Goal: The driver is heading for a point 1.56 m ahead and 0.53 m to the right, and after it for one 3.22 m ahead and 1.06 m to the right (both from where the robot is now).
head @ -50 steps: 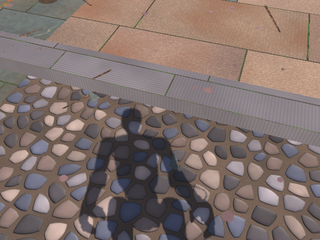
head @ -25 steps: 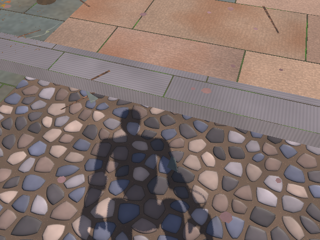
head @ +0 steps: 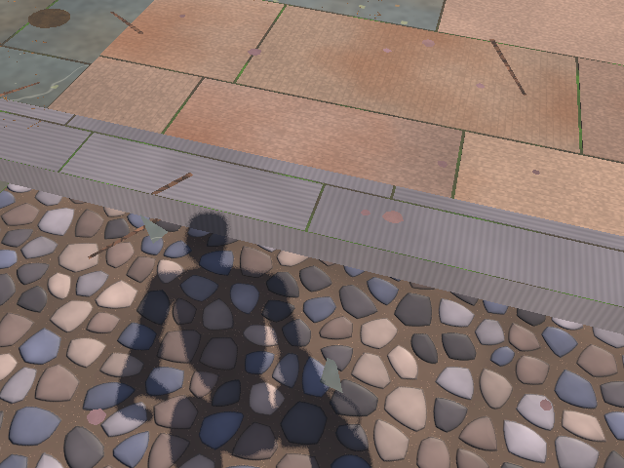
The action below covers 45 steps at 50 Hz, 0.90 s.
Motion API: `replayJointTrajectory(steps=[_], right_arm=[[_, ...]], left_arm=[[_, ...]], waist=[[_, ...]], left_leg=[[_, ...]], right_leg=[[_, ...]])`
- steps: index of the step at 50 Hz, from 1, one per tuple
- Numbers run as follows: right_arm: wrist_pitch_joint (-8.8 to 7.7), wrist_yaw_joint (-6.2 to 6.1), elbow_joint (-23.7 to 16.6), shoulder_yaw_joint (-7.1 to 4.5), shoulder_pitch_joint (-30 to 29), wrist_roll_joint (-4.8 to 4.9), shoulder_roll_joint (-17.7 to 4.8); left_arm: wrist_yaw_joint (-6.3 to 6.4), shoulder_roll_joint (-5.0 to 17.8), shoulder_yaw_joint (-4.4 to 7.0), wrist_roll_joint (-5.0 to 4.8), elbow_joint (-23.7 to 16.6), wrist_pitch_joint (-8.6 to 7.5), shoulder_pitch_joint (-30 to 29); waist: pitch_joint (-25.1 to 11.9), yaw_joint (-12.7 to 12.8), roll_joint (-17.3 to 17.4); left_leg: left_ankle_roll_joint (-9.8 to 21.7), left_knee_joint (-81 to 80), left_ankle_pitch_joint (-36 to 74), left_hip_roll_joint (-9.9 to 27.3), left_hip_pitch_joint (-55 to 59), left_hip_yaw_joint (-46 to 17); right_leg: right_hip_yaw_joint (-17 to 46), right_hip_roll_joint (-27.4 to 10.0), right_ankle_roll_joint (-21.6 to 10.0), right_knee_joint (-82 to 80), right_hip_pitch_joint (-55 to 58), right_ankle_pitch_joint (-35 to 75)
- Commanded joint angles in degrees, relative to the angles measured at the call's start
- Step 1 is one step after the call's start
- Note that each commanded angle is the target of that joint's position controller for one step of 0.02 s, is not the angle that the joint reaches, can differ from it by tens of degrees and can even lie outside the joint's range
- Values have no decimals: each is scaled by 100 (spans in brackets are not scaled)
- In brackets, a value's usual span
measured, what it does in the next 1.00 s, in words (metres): walks ahead: right foot, then left foot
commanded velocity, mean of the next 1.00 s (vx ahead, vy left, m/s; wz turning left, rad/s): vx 0.49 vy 0.00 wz -0.10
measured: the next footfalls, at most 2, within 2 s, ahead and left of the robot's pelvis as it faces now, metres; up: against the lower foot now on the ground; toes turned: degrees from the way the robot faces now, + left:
right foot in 0.24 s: +0.34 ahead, -0.13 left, +0.00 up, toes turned -2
left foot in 0.76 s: +0.61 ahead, +0.08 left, +0.00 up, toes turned +3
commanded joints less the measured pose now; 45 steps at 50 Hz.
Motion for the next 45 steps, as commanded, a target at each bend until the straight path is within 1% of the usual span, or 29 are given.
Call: replayJointTrajectory(steps=[1,5,8,10,11,12,13,14,15,16,17,18,19,21,24,27,28,29,30,34,36,37,38,39,40,41,42,43,45], right_arm=[[5,-116,-251,-154,141,-4,-1005],[30,-162,-188,-190,487,66,-1061],[89,-187,-179,-253,459,110,-1115],[152,-197,-262,-318,279,68,-1263],[209,-193,-304,-337,180,27,-1298],[246,-178,-387,-304,79,-8,-1235],[226,-148,-535,-201,293,-72,-923],[77,-64,-465,24,1005,-16,-97],[-86,-29,-524,-129,443,156,-762],[-187,-21,-743,-216,-167,298,-1073],[-232,-73,-821,-228,-485,280,-1085],[-202,-113,-835,-283,-592,205,-1062],[-125,-119,-820,-292,-435,173,-938],[12,-135,-835,-279,-322,142,-701],[91,-164,-1140,-307,-1008,65,-783],[33,-116,-1387,-289,-1714,38,-749],[173,117,-1486,-125,-1902,-341,-429],[237,211,-1540,-98,-2116,-309,-334],[273,246,-1590,-94,-2270,-228,-406],[242,179,-1828,-161,-2640,-200,-808],[158,115,-1740,-231,-2122,-211,-940],[74,63,-1483,-292,-1310,-237,-1031],[-9,-21,-1237,-394,-303,-352,-1362],[14,-62,-1160,-597,222,-422,-2078],[106,-23,-1179,-568,58,-251,-1771],[120,-9,-1289,-444,-532,-210,-1347],[93,4,-1346,-360,-913,-189,-996],[56,-15,-1321,-312,-1028,-171,-822],[-27,-54,-1205,-279,-987,-135,-710]], left_arm=[[-28,48,-34,6,-591,-54,-909],[-116,24,-89,-42,-858,-74,-1614],[-209,144,-64,-54,-1014,-128,-1769],[-221,399,55,-45,-932,-146,-1285],[-193,600,171,-55,-746,-134,-587],[-142,837,303,-71,-446,-99,416],[-78,1221,407,38,-237,-58,1361],[-136,1337,399,88,-118,-54,1583],[-134,803,255,44,-131,-75,1270],[-116,619,197,34,-234,-104,699],[-129,527,164,68,-323,-144,219],[-160,385,126,130,-351,-178,-4],[-179,246,80,186,-311,-196,-74],[-192,237,72,132,-189,-212,30],[-74,504,128,122,-49,-212,318],[34,594,142,100,23,-142,611],[-17,294,60,189,237,-124,934],[-36,275,53,194,267,-123,1078],[-39,337,68,202,291,-119,1190],[26,606,140,258,354,-59,1365],[77,660,163,281,373,-12,1328],[77,602,146,276,380,11,1303],[68,372,70,239,262,-4,1327],[37,-314,-84,-20,86,-13,1973],[91,298,67,110,214,30,1786],[75,383,131,147,167,56,1421],[32,244,108,143,146,58,1184],[1,148,116,179,152,108,1066],[-65,1,117,302,179,261,1113]], waist=[[767,-49,622],[952,-185,679],[914,-3,693],[424,358,882],[-66,733,989],[-668,1198,949],[-1490,1299,166],[-2358,861,-1338],[-1715,996,-805],[-760,852,-519],[-368,649,104],[-108,460,225],[-101,259,89],[46,120,-46],[395,190,4],[480,384,23],[580,327,154],[583,466,-25],[557,546,-92],[570,573,-101],[358,305,-181],[-42,-42,-38],[-801,-371,357],[-1629,-216,1785],[-1561,-237,1283],[-725,-19,828],[-267,80,630],[12,167,677],[145,332,764]], left_leg=[[633,-757,1922,1265,-203,-785],[664,-885,1866,1380,-88,-608],[592,-575,2539,1633,516,-535],[471,127,4328,1690,836,-458],[391,966,5305,1590,822,-348],[225,2184,5277,1339,250,-203],[48,4091,3252,869,-1459,-32],[-194,5888,-1634,-208,-3166,-527],[-52,6526,-1754,90,-3764,-1064],[30,6533,-1264,378,-4053,-856],[47,6230,-699,683,-3790,-746],[24,5947,-410,869,-3500,-683],[22,5786,-248,1014,-3145,-723],[-42,5396,-203,1116,-2997,-642],[-248,4573,423,1235,-3595,-533],[-327,3309,1481,1136,-3783,-404],[-335,2877,1678,930,-3161,138],[-316,2608,1926,813,-2856,287],[-301,2472,2011,766,-2755,308],[-129,1862,1211,663,-2956,120],[-12,1511,561,483,-2387,65],[107,1068,621,362,-1434,112],[311,1064,467,994,45,-480],[927,747,-192,2667,1930,-2866],[947,215,-682,2778,1526,-3677],[795,91,-938,2528,769,-2807],[694,-135,-602,2303,105,-2162],[534,-298,-130,2092,-310,-1586],[401,-405,698,1855,-681,-859]], right_leg=[[-145,31,157,-1093,-651,635],[-288,242,76,-2097,-249,1072],[-187,291,-157,-2466,-142,860],[-322,554,-342,-2449,668,499],[-456,756,-476,-2404,1560,369],[-379,694,-654,-2427,2985,486],[1196,-509,-1106,-2359,4987,-35],[4094,-1719,-1958,-3320,6286,-1345],[4210,-1463,-1666,-3826,5799,-1703],[3246,-1327,-1436,-3956,4850,-1227],[2574,-1148,-1313,-4126,3913,-500],[2027,-947,-1234,-4262,3225,147],[1671,-787,-1203,-4437,2838,316],[1285,-663,-1266,-4724,2436,407],[956,-630,-1313,-4998,2301,508],[597,-447,-1131,-5025,2502,716],[138,-190,-994,-4989,2101,857],[18,-87,-907,-4976,2015,846],[53,-145,-876,-4962,2173,813],[381,-638,-796,-4467,3412,1548],[513,-706,-697,-3724,3768,2420],[373,-473,-614,-2759,3682,2748],[172,-151,-526,-1395,2930,1829],[-415,760,-240,627,787,-928],[118,778,-335,1352,203,-2206],[332,451,-407,1486,46,-1778],[322,231,-396,1323,137,-1349],[295,103,-380,1107,280,-1136],[214,35,-289,1012,537,-889]])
